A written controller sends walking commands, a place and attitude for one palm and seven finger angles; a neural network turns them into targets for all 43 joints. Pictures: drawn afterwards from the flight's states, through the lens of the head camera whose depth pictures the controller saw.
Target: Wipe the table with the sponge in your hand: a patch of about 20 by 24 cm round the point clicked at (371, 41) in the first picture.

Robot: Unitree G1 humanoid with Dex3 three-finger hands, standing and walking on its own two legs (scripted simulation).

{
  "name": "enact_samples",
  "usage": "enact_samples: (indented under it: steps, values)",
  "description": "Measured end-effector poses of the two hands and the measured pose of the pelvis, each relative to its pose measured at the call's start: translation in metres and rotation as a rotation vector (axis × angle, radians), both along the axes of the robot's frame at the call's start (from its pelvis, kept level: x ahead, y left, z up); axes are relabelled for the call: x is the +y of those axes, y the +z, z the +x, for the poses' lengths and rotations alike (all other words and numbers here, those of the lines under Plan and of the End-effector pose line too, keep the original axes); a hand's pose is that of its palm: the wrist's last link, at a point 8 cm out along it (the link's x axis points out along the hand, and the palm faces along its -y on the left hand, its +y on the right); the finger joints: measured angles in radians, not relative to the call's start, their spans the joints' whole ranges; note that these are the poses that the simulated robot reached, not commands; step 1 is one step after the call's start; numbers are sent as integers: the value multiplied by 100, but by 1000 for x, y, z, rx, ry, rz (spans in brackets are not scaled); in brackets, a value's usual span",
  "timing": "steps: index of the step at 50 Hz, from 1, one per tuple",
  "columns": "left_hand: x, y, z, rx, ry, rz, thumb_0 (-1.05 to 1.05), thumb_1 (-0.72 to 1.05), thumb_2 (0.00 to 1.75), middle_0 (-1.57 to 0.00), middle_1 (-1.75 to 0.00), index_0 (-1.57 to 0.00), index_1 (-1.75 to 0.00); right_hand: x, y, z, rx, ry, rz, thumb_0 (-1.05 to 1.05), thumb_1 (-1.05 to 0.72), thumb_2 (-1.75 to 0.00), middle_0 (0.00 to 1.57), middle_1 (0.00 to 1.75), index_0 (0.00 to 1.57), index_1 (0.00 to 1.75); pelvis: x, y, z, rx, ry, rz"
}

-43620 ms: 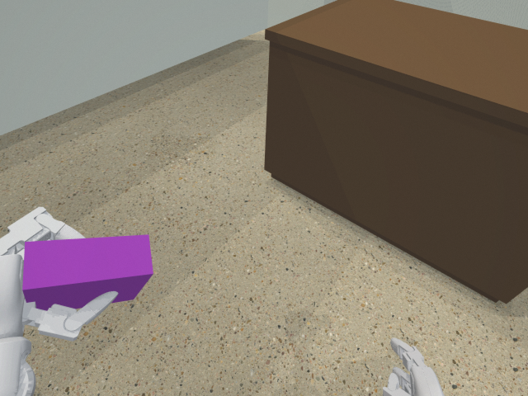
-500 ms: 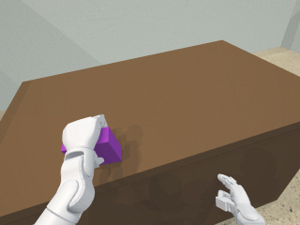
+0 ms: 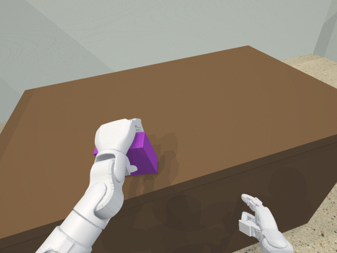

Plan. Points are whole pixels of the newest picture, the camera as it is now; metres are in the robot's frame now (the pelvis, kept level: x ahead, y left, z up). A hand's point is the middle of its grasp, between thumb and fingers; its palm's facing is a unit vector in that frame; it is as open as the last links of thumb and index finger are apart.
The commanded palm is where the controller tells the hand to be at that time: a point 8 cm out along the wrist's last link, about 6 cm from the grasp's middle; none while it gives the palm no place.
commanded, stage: wipe forward along the third lane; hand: left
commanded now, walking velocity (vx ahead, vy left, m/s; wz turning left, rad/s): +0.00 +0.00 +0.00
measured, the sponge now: (130, 160) +0.31 +0.15 +0.09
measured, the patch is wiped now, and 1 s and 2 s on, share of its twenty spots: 0.65 0.75 1.00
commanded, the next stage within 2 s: wipe back along the third lane in 1.68 s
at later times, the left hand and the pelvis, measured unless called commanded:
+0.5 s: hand (131, 138) +0.35 +0.15 +0.13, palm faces +0.12 -0.15 -0.98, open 9.2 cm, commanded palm +0.32 +0.16 +0.17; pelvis +0.00 +0.00 +0.00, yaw +0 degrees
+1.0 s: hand (128, 128) +0.40 +0.17 +0.13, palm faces +0.02 -0.07 -1.00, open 9.2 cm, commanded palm +0.37 +0.18 +0.16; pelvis +0.01 +0.00 +0.00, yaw +0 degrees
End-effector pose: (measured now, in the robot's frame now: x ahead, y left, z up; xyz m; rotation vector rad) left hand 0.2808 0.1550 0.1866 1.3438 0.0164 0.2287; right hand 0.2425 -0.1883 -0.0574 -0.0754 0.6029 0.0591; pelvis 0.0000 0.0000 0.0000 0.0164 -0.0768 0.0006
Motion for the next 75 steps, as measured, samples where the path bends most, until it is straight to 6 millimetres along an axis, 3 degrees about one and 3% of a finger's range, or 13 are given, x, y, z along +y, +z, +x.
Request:
enact_samples:
  steps: [9,44,65,75]
  values:
    - [-11,-1,6,-4,-30,-18,-2,-48,109,-76,-146,-86,-136,-3,-4,-4,39,-12,-8,2,-91,-90,20,30,19,30,3,0,3,4,-2,0]
    - [10,-7,84,151,180,123,-3,-48,110,-78,-146,-86,-136,-33,-29,-33,178,-112,-66,1,-91,-90,20,30,19,30,0,-1,9,85,5,2]
    - [36,-5,126,197,190,136,-1,-49,111,-78,-145,-86,-138,-50,-47,-77,306,-202,-122,1,-91,-90,20,30,20,30,4,0,12,134,3,-7]
    - [46,-5,148,215,178,151,-1,-49,111,-78,-143,-85,-138,-49,-54,-94,370,-229,-135,1,-91,-90,20,30,20,30,12,1,17,164,6,-13]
